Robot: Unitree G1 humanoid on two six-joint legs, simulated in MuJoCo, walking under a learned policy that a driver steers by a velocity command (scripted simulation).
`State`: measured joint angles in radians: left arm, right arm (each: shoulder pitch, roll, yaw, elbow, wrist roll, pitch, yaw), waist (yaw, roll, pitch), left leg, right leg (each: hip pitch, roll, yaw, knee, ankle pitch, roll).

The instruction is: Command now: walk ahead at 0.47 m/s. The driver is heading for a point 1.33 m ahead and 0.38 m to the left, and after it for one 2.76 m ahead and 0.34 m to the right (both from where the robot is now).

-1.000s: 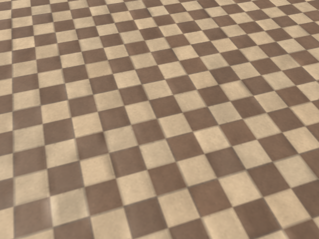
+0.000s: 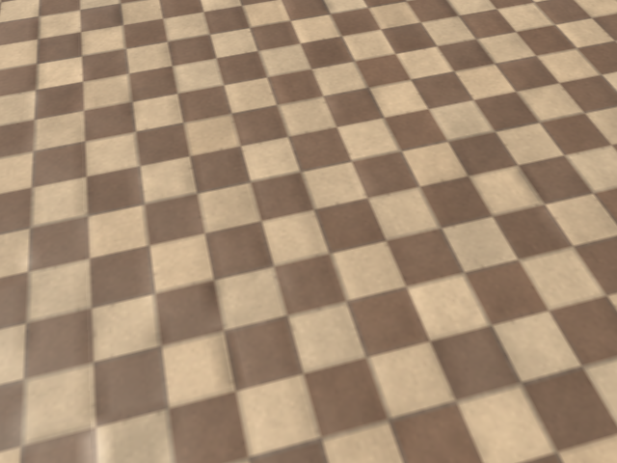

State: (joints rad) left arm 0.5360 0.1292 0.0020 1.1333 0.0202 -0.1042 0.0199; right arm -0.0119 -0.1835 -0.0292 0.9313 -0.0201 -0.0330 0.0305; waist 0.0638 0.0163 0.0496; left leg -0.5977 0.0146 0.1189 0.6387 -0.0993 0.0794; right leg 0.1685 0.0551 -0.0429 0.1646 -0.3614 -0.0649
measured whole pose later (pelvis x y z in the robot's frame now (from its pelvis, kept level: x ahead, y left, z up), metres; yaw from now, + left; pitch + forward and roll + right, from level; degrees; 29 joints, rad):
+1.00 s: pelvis +0.57 -0.01 +0.01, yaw +4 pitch +0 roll -1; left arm 0.43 0.18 0.04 1.07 0.02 -0.11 0.01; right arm 0.13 -0.20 -0.04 0.93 -0.02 -0.03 0.03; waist 0.03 0.04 0.04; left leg -0.65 0.09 0.01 0.77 -0.01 0.05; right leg 0.04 0.08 -0.15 0.18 -0.24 -0.08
